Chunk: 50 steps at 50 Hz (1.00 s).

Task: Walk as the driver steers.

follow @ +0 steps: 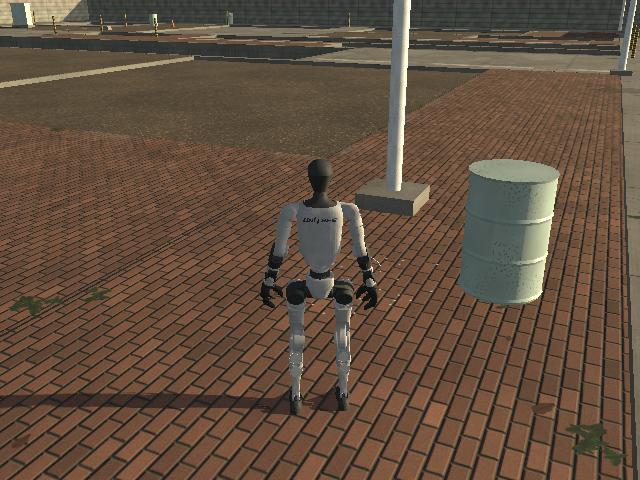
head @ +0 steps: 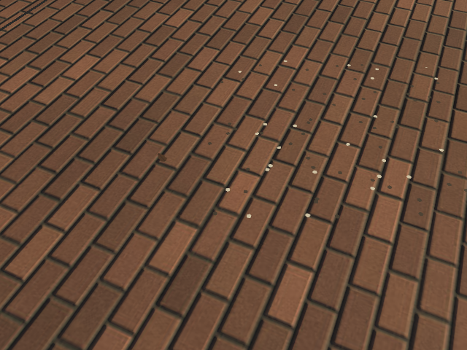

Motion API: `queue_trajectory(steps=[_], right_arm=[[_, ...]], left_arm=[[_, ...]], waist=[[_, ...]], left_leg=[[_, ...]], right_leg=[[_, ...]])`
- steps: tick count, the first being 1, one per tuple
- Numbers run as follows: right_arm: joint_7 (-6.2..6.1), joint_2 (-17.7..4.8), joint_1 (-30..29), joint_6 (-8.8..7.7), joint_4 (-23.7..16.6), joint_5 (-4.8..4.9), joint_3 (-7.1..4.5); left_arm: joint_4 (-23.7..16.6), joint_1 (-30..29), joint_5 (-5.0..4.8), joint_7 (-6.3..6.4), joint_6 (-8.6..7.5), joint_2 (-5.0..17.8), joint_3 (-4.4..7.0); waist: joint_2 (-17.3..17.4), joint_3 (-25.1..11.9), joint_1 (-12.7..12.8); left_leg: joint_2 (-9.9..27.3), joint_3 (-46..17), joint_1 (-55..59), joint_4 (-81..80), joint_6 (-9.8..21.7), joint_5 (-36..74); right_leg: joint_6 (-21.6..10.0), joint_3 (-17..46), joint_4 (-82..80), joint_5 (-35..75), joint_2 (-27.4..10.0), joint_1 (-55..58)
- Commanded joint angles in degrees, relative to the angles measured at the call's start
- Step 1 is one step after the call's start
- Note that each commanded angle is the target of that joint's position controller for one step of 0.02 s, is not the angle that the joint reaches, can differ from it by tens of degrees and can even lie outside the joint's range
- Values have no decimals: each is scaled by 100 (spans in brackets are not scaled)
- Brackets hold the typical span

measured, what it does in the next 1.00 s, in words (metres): stands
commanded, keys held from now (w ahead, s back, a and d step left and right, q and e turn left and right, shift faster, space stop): no key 1.00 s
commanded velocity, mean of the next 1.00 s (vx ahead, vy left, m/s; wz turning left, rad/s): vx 0.00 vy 0.00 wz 0.00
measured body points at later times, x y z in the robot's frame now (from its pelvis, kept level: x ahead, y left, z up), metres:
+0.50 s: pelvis +0.00 +0.00 +0.00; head +0.01 +0.00 +0.45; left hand +0.04 +0.26 -0.15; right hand +0.03 -0.25 -0.15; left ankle -0.01 +0.12 -0.74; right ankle +0.01 -0.12 -0.74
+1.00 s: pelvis +0.00 +0.01 +0.00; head +0.02 +0.01 +0.45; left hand +0.02 +0.25 -0.16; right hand +0.00 -0.23 -0.16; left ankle -0.01 +0.12 -0.74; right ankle +0.01 -0.12 -0.74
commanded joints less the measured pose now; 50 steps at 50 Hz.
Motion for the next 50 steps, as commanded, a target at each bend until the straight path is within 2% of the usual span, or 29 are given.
queue_trajectory(steps=[1, 11, 22, 50], right_arm=[[-26, -631, 66, -43, -125, 3, -105], [-58, -577, 288, -39, 62, 9, -75], [-78, -480, 558, -41, 182, 16, -45], [-97, -244, 1074, -48, 276, 38, -34]], left_arm=[[-86, -31, -7, 28, -58, 630, 102], [297, 20, -19, 38, -50, 557, 46], [547, 116, -27, 42, -45, 479, -9], [741, 499, -41, 67, -51, 295, -94]], waist=[[18, -130, -10], [12, -79, 5], [-4, -32, 18], [11, 73, 31]], left_leg=[[167, -163, -331, -556, 103, 579], [118, -130, -344, -567, 102, 599], [86, -111, -372, -561, 109, 594], [51, -109, -435, -524, 137, 620]], right_leg=[[-109, 186, -387, 825, -185, 248], [-108, 132, -418, 785, -166, 217], [-103, 92, -429, 736, -149, 162], [-87, 34, -395, 671, -127, 47]])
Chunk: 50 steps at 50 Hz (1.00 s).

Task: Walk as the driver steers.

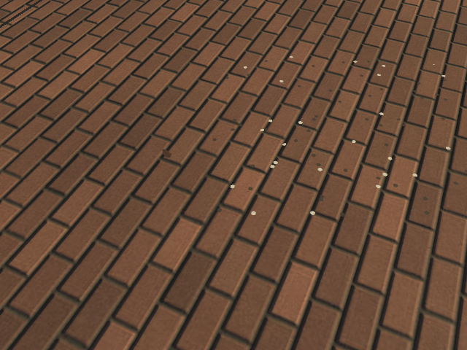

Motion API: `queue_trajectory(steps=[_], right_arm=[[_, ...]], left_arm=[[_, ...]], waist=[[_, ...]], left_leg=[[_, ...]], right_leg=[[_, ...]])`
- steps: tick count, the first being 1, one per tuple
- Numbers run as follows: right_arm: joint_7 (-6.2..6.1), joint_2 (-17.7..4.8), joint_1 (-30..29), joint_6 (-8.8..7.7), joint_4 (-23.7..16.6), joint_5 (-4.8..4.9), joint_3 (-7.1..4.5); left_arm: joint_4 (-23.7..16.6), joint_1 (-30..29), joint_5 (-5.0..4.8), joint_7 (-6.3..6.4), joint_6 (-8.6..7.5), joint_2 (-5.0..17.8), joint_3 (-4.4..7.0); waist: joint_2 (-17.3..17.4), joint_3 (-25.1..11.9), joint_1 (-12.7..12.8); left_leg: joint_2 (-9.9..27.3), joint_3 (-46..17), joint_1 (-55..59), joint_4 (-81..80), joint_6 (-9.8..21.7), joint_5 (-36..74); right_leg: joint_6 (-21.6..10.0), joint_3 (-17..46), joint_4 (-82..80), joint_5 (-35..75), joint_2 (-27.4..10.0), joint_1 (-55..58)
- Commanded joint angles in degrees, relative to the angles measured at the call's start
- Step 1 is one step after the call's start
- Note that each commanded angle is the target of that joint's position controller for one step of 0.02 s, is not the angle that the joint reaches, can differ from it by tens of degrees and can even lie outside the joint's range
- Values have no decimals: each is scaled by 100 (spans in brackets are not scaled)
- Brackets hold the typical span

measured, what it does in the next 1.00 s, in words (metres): walks ahead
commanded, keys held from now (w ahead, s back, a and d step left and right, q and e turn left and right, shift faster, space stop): no key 0.34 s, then w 0.60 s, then w+q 0.06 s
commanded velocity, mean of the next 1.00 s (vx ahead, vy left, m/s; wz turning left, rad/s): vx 0.22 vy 0.00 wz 0.01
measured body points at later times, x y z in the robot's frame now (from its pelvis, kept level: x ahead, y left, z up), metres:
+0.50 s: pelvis +0.02 +0.00 -0.01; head +0.02 +0.00 +0.44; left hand +0.01 +0.24 -0.16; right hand -0.01 -0.24 -0.16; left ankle -0.02 +0.12 -0.74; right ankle +0.00 -0.12 -0.73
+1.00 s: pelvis +0.22 -0.01 -0.01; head +0.26 -0.02 +0.43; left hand +0.09 +0.22 -0.14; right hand +0.46 -0.22 -0.11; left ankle +0.41 +0.11 -0.71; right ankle +0.03 -0.12 -0.74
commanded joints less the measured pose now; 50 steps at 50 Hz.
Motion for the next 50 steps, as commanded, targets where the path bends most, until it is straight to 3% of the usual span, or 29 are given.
queue_trajectory(steps=[1, 17, 18, 20, 22, 25, 26, 28, 29, 30, 31, 32, 33, 34, 35, 37, 38, 40, 43, 45, 48, 50], right_arm=[[-16, -518, 407, -26, -79, 2, -87], [-23, -422, 565, -31, -74, 12, -104], [-28, -361, 678, -24, -12, 11, -93], [-66, -553, 676, 1, -42, 81, -170], [-68, -673, 746, -65, -128, 129, -222], [-5, -1064, 1158, -234, -88, 187, -391], [8, -1039, 1013, -265, -169, 166, -396], [51, -995, 453, -296, -391, 212, -382], [73, -953, 152, -278, -508, 254, -370], [82, -891, -12, -292, -605, 251, -359], [109, -578, -194, -363, -735, 207, -274], [95, -312, -207, -496, -951, 200, -209], [123, -525, -237, -581, -948, 268, -259], [192, -528, -182, -635, -921, 308, -255], [224, -549, -184, -672, -884, 263, -276], [271, -735, -422, -685, -932, 172, -388], [314, -631, -442, -651, -934, 175, -383], [362, -421, -764, -572, -1056, 158, -326], [379, -241, -1808, -559, -1486, 146, -198], [417, -331, -2156, -554, -1634, 176, -181], [491, -525, -2380, -569, -1800, 210, -200], [534, -751, -2059, -587, -1767, 196, -300]], left_arm=[[-93, 268, -1, 18, -28, 539, 75], [-100, 457, -9, 31, -39, 460, 68], [-42, 570, -6, 33, -34, 390, 53], [-53, 604, -71, 55, -31, 473, 99], [-197, 443, -77, 34, -138, 433, 102], [-420, 167, -109, -113, -431, 142, 50], [-469, 128, -134, -164, -500, 191, 64], [-421, 479, -199, -216, -594, 149, 71], [-216, 963, -198, -213, -616, 189, 118], [5, 1467, -142, -203, -607, 365, 206], [176, 2348, -124, -181, -612, 847, 363], [193, 2948, -108, -261, -674, 1437, 473], [69, 2442, -19, -261, -755, 977, 319], [-112, 1969, -34, -272, -797, 691, 238], [-235, 1639, -41, -310, -795, 639, 196], [-287, 1561, -23, -333, -702, 379, 89], [-265, 1704, 0, -308, -652, 329, 63], [-283, 1846, 28, -227, -588, 463, 61], [-439, 1741, 49, -126, -557, 731, 85], [-423, 1924, 1, -102, -574, 888, 133], [-388, 1934, -89, -93, -579, 942, 198], [-436, 1786, -39, -91, -541, 1056, 261]], waist=[[12, 113, 1], [15, 157, 1], [29, 13, 2], [149, 268, -9], [301, 730, -88], [1099, 757, -241], [1020, 829, -168], [936, 883, 202], [770, 810, 450], [412, 643, 590], [-827, 274, 875], [-1967, 16, 950], [-1036, 302, 613], [-620, 506, 399], [-392, 488, 270], [-374, 478, 207], [-489, 407, 204], [-445, 447, 228], [-397, 697, 371], [-529, 735, 425], [-555, 776, 277], [-678, 322, -11]], left_leg=[[104, -92, -345, -534, 91, 647], [95, -99, -362, -512, 103, 665], [41, -48, -302, -544, 119, 97], [5, -133, -583, -530, 326, -1871], [388, -708, -854, -783, 628, -2951], [1643, -2517, -387, -1643, 1330, -3296], [1832, -2763, -562, -1772, 1436, -3129], [1598, -2204, -962, -1556, 1185, -2590], [1184, -1593, -1407, -1217, 932, -2156], [745, -1017, -1804, -484, 705, -1372], [88, -51, -2558, 1507, 340, -540], [-355, 85, -3554, 3137, 231, -1358], [10, -456, -3998, 4208, 349, -1328], [248, -571, -4227, 4533, 482, -758], [447, -477, -4220, 4447, 544, -244], [660, -265, -3972, 3928, 507, 331], [664, -137, -3810, 3745, 444, 465], [637, 60, -3734, 3242, 280, 747], [421, 292, -3154, 1671, 140, 1411], [273, 411, -2734, 1103, 158, 1642], [237, 302, -2644, 539, 398, 1688], [10, 430, -2003, 498, 635, 1495]], right_leg=[[-134, 47, -398, 707, -66, 119], [-125, 29, -373, 696, -63, 85], [-133, -49, -371, 159, 6, 147], [-253, -238, -83, -1712, 219, -245], [-392, -156, 180, -2345, 158, -899], [-396, -392, 1593, -1115, 113, -1532], [-496, -266, 1818, -1139, -31, -1516], [-690, -308, 849, -1267, -84, -785], [-691, -454, 20, -833, 82, 229], [-612, -240, -189, -374, 82, 1061], [-932, 1381, -959, -924, -913, 1970], [-1666, 3729, -1776, -1234, -2093, 2454], [-1756, 3906, -1749, -1246, -2277, 2197], [-1568, 3200, -1705, -978, -2064, 2038], [-1374, 2524, -1759, -618, -1790, 1934], [-1050, 1457, -1828, 776, -1358, 1786], [-997, 1131, -1834, 1245, -1227, 1721], [-1045, 758, -1918, 1763, -1123, 1519], [-1052, 396, -2179, 1714, -967, 828], [-1091, 330, -2325, 1640, -1059, 762], [-1002, 152, -2166, 2101, -1304, 1379], [-837, -114, -1496, 3864, -1393, 1859]])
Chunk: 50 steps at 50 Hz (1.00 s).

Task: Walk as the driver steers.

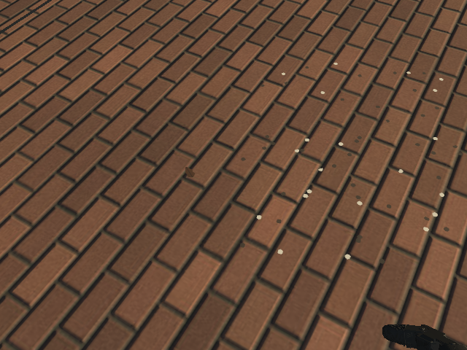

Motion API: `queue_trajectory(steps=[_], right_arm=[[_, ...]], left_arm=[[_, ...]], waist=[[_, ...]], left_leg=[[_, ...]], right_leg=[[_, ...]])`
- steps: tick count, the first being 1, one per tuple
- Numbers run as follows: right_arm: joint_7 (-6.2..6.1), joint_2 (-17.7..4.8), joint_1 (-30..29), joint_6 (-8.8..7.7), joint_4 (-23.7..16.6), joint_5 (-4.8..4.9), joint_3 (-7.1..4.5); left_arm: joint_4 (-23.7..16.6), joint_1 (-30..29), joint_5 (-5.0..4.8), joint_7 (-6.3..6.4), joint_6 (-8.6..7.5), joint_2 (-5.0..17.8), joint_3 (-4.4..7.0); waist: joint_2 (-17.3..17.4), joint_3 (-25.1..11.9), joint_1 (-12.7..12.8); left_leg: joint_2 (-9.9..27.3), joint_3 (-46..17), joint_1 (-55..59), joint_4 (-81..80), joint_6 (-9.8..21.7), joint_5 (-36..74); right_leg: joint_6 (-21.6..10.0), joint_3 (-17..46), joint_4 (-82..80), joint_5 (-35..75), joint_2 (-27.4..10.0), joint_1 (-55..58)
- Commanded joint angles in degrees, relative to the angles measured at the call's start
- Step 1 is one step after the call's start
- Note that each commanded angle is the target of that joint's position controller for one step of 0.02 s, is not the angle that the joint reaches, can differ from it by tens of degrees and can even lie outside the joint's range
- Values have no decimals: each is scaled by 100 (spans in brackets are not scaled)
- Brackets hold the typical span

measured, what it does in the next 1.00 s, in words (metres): walks ahead, turning left: left foot, then right foot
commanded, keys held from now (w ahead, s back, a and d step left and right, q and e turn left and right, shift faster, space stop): w+q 1.00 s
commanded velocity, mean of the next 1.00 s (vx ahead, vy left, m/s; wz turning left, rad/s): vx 0.49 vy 0.00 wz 0.49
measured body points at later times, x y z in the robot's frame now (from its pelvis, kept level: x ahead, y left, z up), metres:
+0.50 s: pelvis +0.30 +0.03 +0.01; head +0.32 +0.04 +0.46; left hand +0.48 +0.30 -0.07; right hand +0.35 -0.25 -0.11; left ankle +0.19 +0.11 -0.73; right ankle +0.50 -0.08 -0.70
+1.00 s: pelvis +0.55 +0.09 +0.01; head +0.58 +0.12 +0.46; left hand +0.40 +0.34 -0.12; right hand +0.86 +0.02 -0.07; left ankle +0.62 +0.30 -0.69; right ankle +0.49 -0.07 -0.72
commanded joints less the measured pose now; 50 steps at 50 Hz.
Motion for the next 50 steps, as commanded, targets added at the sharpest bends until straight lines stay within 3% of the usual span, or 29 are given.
queue_trajectory(steps=[1, 2, 3, 4, 5, 6, 7, 8, 9, 11, 14, 16, 19, 23, 25, 26, 27, 28, 29, 30, 31, 32, 33, 34, 36, 38, 45, 48, 50], right_arm=[[46, -748, 408, -64, -218, 14, -254], [32, -959, 1331, -27, 72, 31, -391], [0, -1216, 2218, 33, 295, 26, -509], [-9, -1791, 2855, 48, 396, -88, -629], [-22, -1409, 2745, 70, 435, -126, -509], [-23, -1114, 2176, 19, 342, -113, -428], [-13, -927, 1580, -26, 162, -103, -363], [17, -769, 1212, -58, 60, -141, -306], [19, -680, 1038, -74, 0, -191, -267], [-18, -708, 1093, -65, -8, -158, -260], [-175, -973, 1539, -73, 46, -136, -322], [-259, -1046, 1841, -42, 65, -115, -347], [-324, -1110, 2158, 23, 82, -62, -374], [-368, -1063, 2472, 108, 131, 1, -385], [-397, -1132, 2390, 154, 55, -31, -423], [-400, -1099, 2310, 176, -5, -44, -420], [-385, -932, 2236, 175, -94, -70, -364], [-349, -598, 2184, 152, -244, -155, -242], [-319, -187, 2993, 75, -409, 4, -120], [-343, -795, 3018, 74, -317, 109, -210], [-352, -1172, 2464, 109, -381, 85, -315], [-369, -1111, 2180, 145, -443, 21, -329], [-360, -1025, 1991, 159, -514, -48, -346], [-321, -906, 2001, 196, -568, -34, -362], [-270, -663, 1990, 278, -660, 13, -332], [-250, -587, 1797, 326, -831, -17, -317], [-43, -472, 680, 268, -1310, -45, -235], [52, -498, 240, 280, -1561, -25, -229], [105, -608, 182, 293, -1685, -28, -275]], left_arm=[[-207, -74, 55, 39, 33, 1118, 259], [-256, -168, 98, 42, 90, 1090, 255], [-385, -229, 149, 39, 96, 1032, 217], [-562, 442, 188, -84, -37, 218, -15], [-517, 212, 46, -176, -302, 320, -11], [-823, -517, -161, -205, -449, 756, 107], [-988, -984, -172, -161, -525, 921, 128], [-1013, -1158, -96, -90, -520, 991, 200], [-1047, -1066, -27, -37, -448, 982, 250], [-1155, -1009, 42, 17, -298, 809, 269], [-1484, -1674, 137, 79, -188, 821, 297], [-1708, -2315, 125, 71, -195, 786, 284], [-1925, -3015, 63, -20, -252, 678, 226], [-2157, -3407, -12, -130, -317, 883, 252], [-2198, -3299, -30, -171, -387, 1066, 303], [-2133, -2977, -33, -170, -421, 1143, 341], [-1993, -2340, 11, -138, -453, 1326, 433], [-1891, -1377, 84, -89, -462, 1669, 525], [-1698, -816, 140, -98, -357, 2129, 652], [-1783, -938, 85, -134, -328, 1541, 527], [-1902, -1240, 64, -131, -307, 1129, 417], [-1945, -1563, 89, -141, -274, 1052, 372], [-1916, -1769, 99, -154, -243, 941, 338], [-1884, -1849, 141, -154, -237, 903, 316], [-1801, -1832, 113, -169, -265, 925, 345], [-1719, -1767, 80, -164, -298, 1067, 405], [-1584, -1537, 44, -81, -181, 1371, 493], [-1489, -1294, -33, -75, -89, 1509, 530], [-1471, -1279, -76, -63, -8, 1623, 561]], waist=[[-908, -67, -826], [-905, -608, -1278], [-642, -1099, -1639], [1011, -2093, -1210], [1048, -2386, -1237], [893, -1292, -1138], [237, -788, -939], [-203, -490, -692], [-170, -392, -447], [68, -253, -267], [142, 43, -379], [177, 144, -582], [293, 103, -840], [300, 11, -927], [433, -64, -772], [510, -179, -578], [470, -577, -272], [-55, -1420, 128], [-2013, -2158, -204], [-1662, -1911, -154], [-971, -1168, -38], [-483, -739, -147], [-428, -393, -246], [-614, -273, -383], [-716, -183, -442], [-596, -115, -459], [-444, 133, -147], [-453, 297, -50], [-532, 268, -160]], left_leg=[[-413, 236, 1279, 24, 348, -198], [-631, 331, 2408, 30, 516, -277], [-138, -445, 3962, 69, 765, -434], [1461, -3676, 6043, -538, 1894, -1846], [1774, -5306, 6156, -1761, 1962, -2432], [1551, -4514, 5368, -1864, 1587, -2272], [1337, -3630, 4338, -1942, 1379, -1550], [1093, -2983, 3425, -2034, 1267, -851], [875, -2516, 2804, -2149, 1195, -470], [676, -2152, 2170, -2335, 1230, -253], [532, -1858, 1721, -2518, 1258, -312], [412, -1795, 1756, -2490, 1100, -473], [300, -1725, 1835, -2305, 888, -560], [556, -2276, 2565, -1755, 796, -819], [674, -2591, 2837, -1363, 721, -638], [601, -2648, 2856, -1086, 648, -438], [302, -2511, 2677, -417, 489, -148], [-92, -1997, 1987, 1177, 280, -664], [-889, -1194, -95, 2960, -84, -3045], [-395, -1381, -853, 3866, -109, -3243], [-183, -1349, -1027, 4098, -129, -2709], [36, -1176, -823, 4024, -196, -2242], [173, -1147, -704, 3748, -234, -1951], [329, -1117, -462, 3575, -243, -1769], [420, -932, -335, 3393, -283, -1594], [484, -911, -530, 3094, -332, -1320], [380, -441, -383, 1077, -284, 251], [292, -220, -379, 615, -147, 4], [117, -15, -149, 416, 40, -489]], right_leg=[[-605, 58, 1125, 5733, -1477, -390], [-459, -163, 2279, 6326, -1291, -621], [-278, -255, 3803, 5315, -1118, -1802], [116, -121, 6378, 1620, -27, -4097], [-10, 829, 7322, -718, 230, -4902], [-173, 940, 7536, -441, -95, -5522], [-244, 866, 7213, 118, -398, -5348], [-239, 781, 6772, 421, -593, -4996], [-216, 801, 6418, 574, -775, -4549], [-102, 733, 5881, 562, -851, -4221], [171, 570, 4778, 1262, -784, -4443], [237, 571, 3738, 2052, -643, -4516], [282, 477, 2555, 2791, -308, -4098], [270, 692, 1923, 2558, -193, -3936], [164, 712, 1748, 2020, -165, -3638], [60, 638, 1583, 1847, -146, -3199], [-137, 665, 1483, 1758, -265, -2239], [-512, 1477, 1627, 1476, -1202, -742], [-1442, 4015, 1207, 504, -2513, 1194], [-1392, 4597, 960, -403, -2610, 1047], [-1107, 3647, 911, -153, -2342, 348], [-950, 2842, 811, 623, -2074, -398], [-898, 2314, 649, 1190, -1834, -948], [-829, 1876, 495, 1470, -1672, -1312], [-886, 1300, 235, 1863, -1527, -1602], [-994, 943, 99, 2349, -1585, -1614], [-831, -304, 37, 2781, -1485, -1371], [-737, -516, 187, 2927, -1657, -955], [-629, -696, 553, 3847, -1744, -686]])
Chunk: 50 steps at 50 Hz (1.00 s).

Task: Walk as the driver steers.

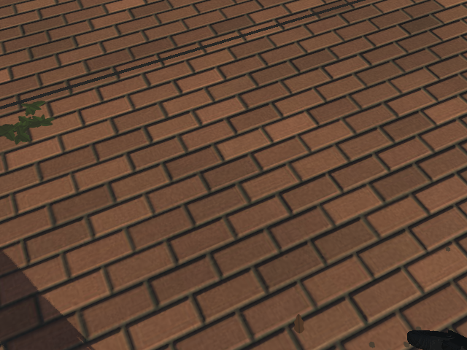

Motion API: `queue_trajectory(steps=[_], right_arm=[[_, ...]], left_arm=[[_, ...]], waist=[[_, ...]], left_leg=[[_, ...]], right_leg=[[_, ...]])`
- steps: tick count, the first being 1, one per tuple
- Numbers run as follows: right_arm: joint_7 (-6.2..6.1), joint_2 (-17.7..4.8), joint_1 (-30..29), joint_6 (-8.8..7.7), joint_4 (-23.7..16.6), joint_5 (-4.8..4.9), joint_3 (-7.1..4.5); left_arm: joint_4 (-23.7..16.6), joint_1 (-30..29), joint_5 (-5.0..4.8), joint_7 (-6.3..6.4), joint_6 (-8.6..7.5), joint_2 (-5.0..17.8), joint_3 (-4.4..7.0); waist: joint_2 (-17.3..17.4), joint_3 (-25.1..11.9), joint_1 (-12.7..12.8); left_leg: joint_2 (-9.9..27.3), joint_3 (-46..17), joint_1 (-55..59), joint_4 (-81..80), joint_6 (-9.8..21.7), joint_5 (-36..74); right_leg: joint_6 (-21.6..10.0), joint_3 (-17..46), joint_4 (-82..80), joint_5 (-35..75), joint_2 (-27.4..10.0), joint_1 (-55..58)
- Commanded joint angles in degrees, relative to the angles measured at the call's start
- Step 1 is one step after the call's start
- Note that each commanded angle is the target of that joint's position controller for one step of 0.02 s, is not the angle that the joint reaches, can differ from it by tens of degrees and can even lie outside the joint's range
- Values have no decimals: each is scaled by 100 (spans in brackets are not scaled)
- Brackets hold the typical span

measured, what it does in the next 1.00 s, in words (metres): walks ahead: left foot, then right foot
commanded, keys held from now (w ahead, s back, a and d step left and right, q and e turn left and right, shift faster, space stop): w+q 0.16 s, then w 0.10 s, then w+e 0.74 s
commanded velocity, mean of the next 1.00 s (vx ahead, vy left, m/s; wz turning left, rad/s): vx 0.50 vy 0.00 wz -0.07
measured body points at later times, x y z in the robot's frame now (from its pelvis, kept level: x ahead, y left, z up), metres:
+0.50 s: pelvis +0.28 +0.05 +0.01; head +0.30 +0.06 +0.46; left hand +0.43 +0.31 -0.10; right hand +0.38 -0.23 -0.10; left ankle +0.17 +0.11 -0.73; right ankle +0.49 -0.09 -0.68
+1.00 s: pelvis +0.58 +0.02 +0.01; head +0.61 +0.01 +0.46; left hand +0.68 +0.30 -0.10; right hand +0.75 -0.25 -0.08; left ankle +0.77 +0.17 -0.69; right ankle +0.51 -0.06 -0.73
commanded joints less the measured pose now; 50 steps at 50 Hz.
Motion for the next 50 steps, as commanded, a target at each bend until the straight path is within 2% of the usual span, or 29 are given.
queue_trajectory(steps=[1, 2, 3, 4, 5, 6, 7, 8, 9, 10, 11, 15, 18, 21, 26, 29, 30, 31, 32, 33, 34, 35, 36, 37, 38, 40, 42, 46, 50], right_arm=[[79, -447, -355, -58, -619, -9, -136], [72, -603, 3, -38, -569, -17, -224], [44, -835, 826, -26, -365, -3, -371], [-63, -1231, 1841, 19, -89, -3, -578], [-157, -1931, 1926, 14, -50, 29, -689], [-131, -1748, 2094, -83, -264, -27, -576], [-95, -1339, 1973, -156, -175, -83, -458], [-93, -1144, 1682, -200, -168, -46, -399], [-101, -921, 1211, -208, -230, -49, -322], [-113, -727, 903, -218, -316, -109, -247], [-122, -686, 786, -227, -347, -150, -226], [-215, -831, 1013, -322, -70, -134, -239], [-269, -809, 1192, -326, 95, -139, -200], [-276, -901, 1410, -354, 273, -148, -195], [-282, -977, 1703, -288, 577, -139, -225], [-351, -1091, 1550, -188, 572, -127, -255], [-386, -1168, 1481, -151, 535, -133, -272], [-425, -1195, 1363, -99, 491, -126, -263], [-477, -1125, 1349, -112, 409, -149, -215], [-420, -546, 1941, -258, 151, -256, -16], [-313, -597, 1807, -443, 212, -265, 38], [-207, -929, 1325, -573, 52, -31, -47], [-183, -909, 951, -639, -62, 12, -9], [-208, -880, 784, -646, -94, -98, -22], [-244, -920, 826, -590, -95, -192, -74], [-283, -799, 1070, -460, -76, -244, -70], [-338, -677, 994, -381, -98, -268, -30], [-321, -441, 88, -412, -272, -242, 74], [-220, -612, -416, -509, -398, -120, 14]], left_arm=[[-329, -180, -73, 52, 44, 1160, 258], [-348, -198, -86, 75, 89, 1254, 283], [-380, -285, -105, 100, 137, 1276, 280], [-449, -251, -43, 130, 124, 1139, 216], [-778, 195, 221, 58, 10, 297, -48], [-940, -99, 49, -24, -250, 485, -89], [-1118, -732, -175, -77, -366, 840, 8], [-1155, -846, -155, -67, -418, 782, -31], [-1038, -772, -19, -21, -406, 769, -18], [-977, -622, 58, -12, -333, 842, 33], [-954, -514, 74, -29, -243, 824, 46], [-1006, -712, 120, -26, -49, 464, -46], [-1071, -1160, 66, -74, -52, 375, -96], [-1192, -1643, -14, -160, -83, 289, -148], [-1512, -2156, -70, -353, -103, 304, -166], [-1599, -1914, -39, -453, -105, 381, -130], [-1554, -1573, -18, -442, -81, 519, -59], [-1411, -869, -1, -412, -61, 735, 67], [-1276, -12, 2, -345, -36, 1062, 205], [-1280, 526, 49, -292, -34, 1705, 362], [-1218, 706, -41, -288, -16, 1311, 253], [-1241, 500, -28, -253, 23, 1031, 165], [-1334, 144, -17, -226, 52, 914, 130], [-1416, -196, -1, -219, 80, 814, 90], [-1514, -423, 51, -205, 80, 692, 37], [-1587, -616, 63, -173, 76, 732, 52], [-1545, -576, 45, -115, 52, 855, 89], [-1405, -273, -50, -10, 122, 952, 135], [-1277, 106, -100, 30, 219, 958, 150]], waist=[[-751, 59, -332], [-845, -208, -574], [-777, -634, -1058], [-466, -1149, -1525], [1166, -1526, -973], [931, -2580, -1148], [435, -1879, -1303], [170, -1266, -1088], [-193, -903, -789], [-106, -752, -563], [-25, -689, -446], [4, -414, -461], [90, -236, -695], [92, -19, -950], [14, 256, -1139], [172, -25, -906], [292, -344, -718], [253, -771, -304], [55, -1283, 109], [-1275, -2113, -95], [-1451, -2681, 30], [-1075, -1904, 117], [-551, -1243, -1], [-146, -714, -234], [-177, -503, -445], [-453, -421, -677], [-508, -367, -704], [-644, -289, -341], [-767, -334, -152]], left_leg=[[-339, 421, 330, -229, 290, -625], [-575, 581, 892, -250, 426, -894], [-841, 685, 2005, -587, 618, -678], [-736, 190, 3763, -749, 868, -452], [835, -2728, 5770, -972, 1717, -785], [1519, -5008, 6306, -2001, 2313, -1628], [1332, -4218, 5944, -2169, 1945, -1326], [1084, -3424, 5098, -2158, 1739, -904], [870, -2794, 4199, -2183, 1539, -344], [719, -2375, 3544, -2296, 1451, 247], [639, -2205, 3139, -2439, 1437, 523], [486, -1368, 2611, -2787, 1410, 1280], [295, -831, 2744, -2885, 1101, 1045], [386, -620, 2951, -3016, 933, 473], [840, -459, 4132, -2732, 854, 897], [887, -185, 4497, -2049, 643, 2835], [825, -73, 4520, -1543, 556, 3960], [644, 151, 4323, -576, 416, 4688], [474, 306, 3317, 780, 190, 3905], [-477, 351, 862, 3203, -262, 453], [-983, -581, -262, 4025, -307, -2897], [-581, -868, -866, 4209, -212, -2608], [-319, -743, -879, 3816, -150, -2172], [-133, -635, -667, 3220, -176, -1920], [23, -617, -265, 2825, -229, -1743], [63, -511, 153, 2417, -409, -1628], [20, -388, 272, 1860, -595, -1263], [-269, -322, 692, 48, -708, 323], [-506, -471, 979, -860, -648, 512]], right_leg=[[-791, 315, 367, 4566, -1611, 114], [-738, 214, 998, 5498, -1583, 127], [-616, 57, 2064, 5872, -1438, -150], [-375, 16, 3597, 4894, -1228, -1305], [-29, 190, 5736, -502, -289, -3954], [-29, 1674, 6744, -1632, 195, -4792], [-136, 1910, 6749, -1071, -101, -5339], [-223, 1845, 6279, -569, -327, -5250], [-195, 1815, 5787, -220, -562, -4838], [-162, 1825, 5455, -11, -724, -4362], [-120, 1804, 5294, 105, -773, -4051], [122, 1590, 4379, 932, -778, -4063], [66, 1520, 3322, 2168, -728, -4147], [-72, 1415, 2476, 2932, -575, -4067], [-365, 1450, 1932, 2249, -352, -4710], [-616, 1145, 1822, 1449, -41, -4234], [-719, 940, 1878, 1211, 185, -3663], [-876, 781, 1702, 1320, 439, -2669], [-1163, 1404, 1668, 1757, 100, -1095], [-2249, 4229, 1582, 1483, -1441, 1270], [-2574, 6053, 658, 946, -1875, 2070], [-2220, 5286, 526, 429, -1700, 1626], [-2010, 4572, 436, 537, -1480, 727], [-1880, 4081, 301, 1031, -1267, -211], [-1823, 3734, 141, 1539, -1080, -861], [-1890, 3449, -53, 2117, -889, -1556], [-1883, 3054, -111, 2528, -736, -1955], [-1503, 2671, 42, 2045, -352, -2191], [-1362, 3245, 431, 1433, -536, -1695]])
Velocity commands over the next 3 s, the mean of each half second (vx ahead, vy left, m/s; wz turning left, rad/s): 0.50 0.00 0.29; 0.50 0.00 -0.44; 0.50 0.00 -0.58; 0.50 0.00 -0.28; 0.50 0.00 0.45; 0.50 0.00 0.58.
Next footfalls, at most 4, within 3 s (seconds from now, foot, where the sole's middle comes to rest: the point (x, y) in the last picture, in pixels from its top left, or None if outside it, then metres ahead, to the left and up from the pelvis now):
0.08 left None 0.21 0.12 -0.77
0.64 right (286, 317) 0.55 -0.06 -0.77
1.10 left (230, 228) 0.83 0.13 -0.77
1.62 right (340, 198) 0.99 -0.23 -0.77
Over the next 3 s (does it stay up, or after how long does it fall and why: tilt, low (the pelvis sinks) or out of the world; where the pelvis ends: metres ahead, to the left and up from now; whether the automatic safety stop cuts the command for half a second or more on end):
stays up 1.59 -0.39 0.01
